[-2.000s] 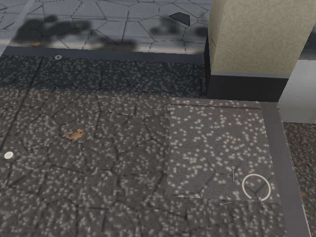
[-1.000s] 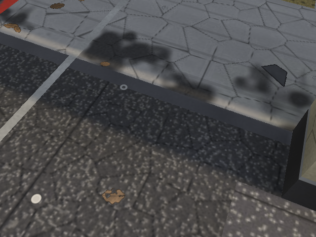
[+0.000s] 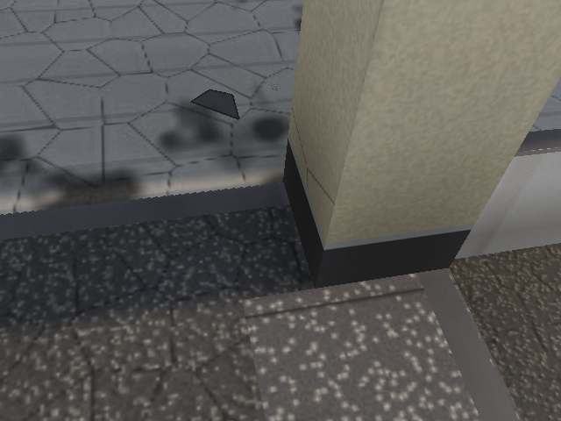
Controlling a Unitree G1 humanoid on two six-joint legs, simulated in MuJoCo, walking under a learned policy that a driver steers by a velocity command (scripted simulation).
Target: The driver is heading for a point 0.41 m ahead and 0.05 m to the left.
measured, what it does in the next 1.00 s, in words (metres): steps on the spot: right foot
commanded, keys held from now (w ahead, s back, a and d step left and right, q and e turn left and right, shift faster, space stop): no key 0.82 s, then w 0.18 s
